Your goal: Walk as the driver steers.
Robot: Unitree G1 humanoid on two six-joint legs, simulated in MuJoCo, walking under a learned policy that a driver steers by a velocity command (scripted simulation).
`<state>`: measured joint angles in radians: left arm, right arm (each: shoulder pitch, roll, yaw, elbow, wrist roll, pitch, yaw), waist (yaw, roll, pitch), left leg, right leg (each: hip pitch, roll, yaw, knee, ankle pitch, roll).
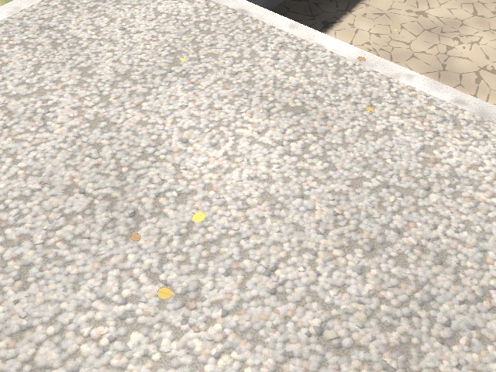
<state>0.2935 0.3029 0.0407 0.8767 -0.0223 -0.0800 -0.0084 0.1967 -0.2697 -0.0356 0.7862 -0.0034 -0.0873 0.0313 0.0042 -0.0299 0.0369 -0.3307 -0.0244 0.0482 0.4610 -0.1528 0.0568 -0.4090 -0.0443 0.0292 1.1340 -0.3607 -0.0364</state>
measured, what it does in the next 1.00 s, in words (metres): walks ahead, turning left: right foot, then left foot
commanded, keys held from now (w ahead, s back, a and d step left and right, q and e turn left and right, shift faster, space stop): w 0.24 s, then w+q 0.76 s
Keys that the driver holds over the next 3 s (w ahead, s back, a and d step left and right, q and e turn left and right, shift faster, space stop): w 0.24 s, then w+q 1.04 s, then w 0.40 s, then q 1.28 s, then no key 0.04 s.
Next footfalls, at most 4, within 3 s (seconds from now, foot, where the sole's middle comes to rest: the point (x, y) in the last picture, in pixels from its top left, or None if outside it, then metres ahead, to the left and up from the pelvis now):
0.40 right None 0.40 -0.15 -0.77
0.92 left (194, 315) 0.62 0.15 -0.77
1.42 right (217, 214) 0.97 0.11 -0.77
1.92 left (114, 196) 1.03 0.45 -0.77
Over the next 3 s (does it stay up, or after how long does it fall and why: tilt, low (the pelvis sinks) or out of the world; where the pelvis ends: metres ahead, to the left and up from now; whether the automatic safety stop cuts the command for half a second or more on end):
stays up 1.01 0.32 0.01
